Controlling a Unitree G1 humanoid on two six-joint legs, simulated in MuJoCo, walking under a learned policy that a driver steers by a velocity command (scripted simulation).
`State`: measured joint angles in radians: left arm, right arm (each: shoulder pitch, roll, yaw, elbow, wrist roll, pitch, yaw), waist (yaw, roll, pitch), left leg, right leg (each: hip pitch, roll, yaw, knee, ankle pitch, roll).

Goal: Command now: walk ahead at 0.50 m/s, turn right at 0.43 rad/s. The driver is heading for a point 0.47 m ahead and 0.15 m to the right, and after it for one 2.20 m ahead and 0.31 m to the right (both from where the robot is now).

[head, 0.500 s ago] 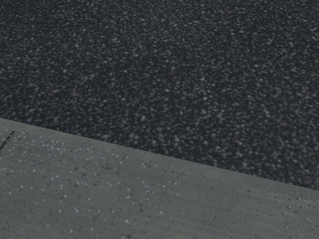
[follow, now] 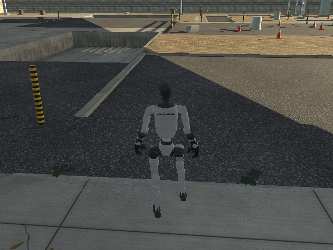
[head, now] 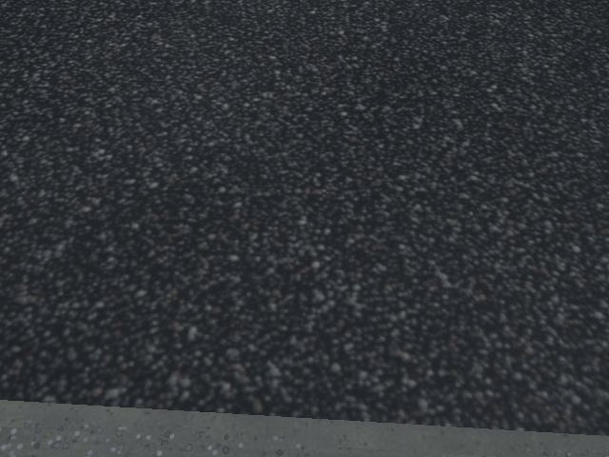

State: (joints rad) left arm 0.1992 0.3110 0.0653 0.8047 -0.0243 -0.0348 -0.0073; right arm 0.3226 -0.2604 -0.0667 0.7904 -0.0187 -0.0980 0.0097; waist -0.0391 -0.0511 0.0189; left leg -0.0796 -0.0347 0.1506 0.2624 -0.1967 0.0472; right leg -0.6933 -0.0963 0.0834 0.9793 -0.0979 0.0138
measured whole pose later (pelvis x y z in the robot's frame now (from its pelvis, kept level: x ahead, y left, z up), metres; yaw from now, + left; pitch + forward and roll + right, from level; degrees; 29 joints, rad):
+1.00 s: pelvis +0.55 -0.11 +0.00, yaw -23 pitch +2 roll +0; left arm 0.13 0.28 0.05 0.66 0.01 -0.08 0.00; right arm 0.38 -0.26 -0.05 0.81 0.02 -0.07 0.01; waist -0.08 -0.03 0.03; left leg -0.18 -0.07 -0.09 0.34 -0.18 0.05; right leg -0.56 -0.05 0.07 0.78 -0.23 0.02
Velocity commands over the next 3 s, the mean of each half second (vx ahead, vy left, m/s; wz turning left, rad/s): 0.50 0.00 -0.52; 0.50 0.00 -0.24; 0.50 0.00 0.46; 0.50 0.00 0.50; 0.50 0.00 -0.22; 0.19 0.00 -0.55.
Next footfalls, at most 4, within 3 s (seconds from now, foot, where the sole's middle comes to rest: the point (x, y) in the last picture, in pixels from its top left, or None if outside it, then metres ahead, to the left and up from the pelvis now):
0.24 right None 0.30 -0.15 -0.78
0.72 left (316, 401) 0.62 -0.04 -0.78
1.18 right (437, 359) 0.72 -0.33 -0.78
1.66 left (334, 255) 1.05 -0.11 -0.78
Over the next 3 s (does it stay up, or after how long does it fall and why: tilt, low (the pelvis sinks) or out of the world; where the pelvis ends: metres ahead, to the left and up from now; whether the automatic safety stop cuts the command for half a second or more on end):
stays up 1.50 -0.18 -0.01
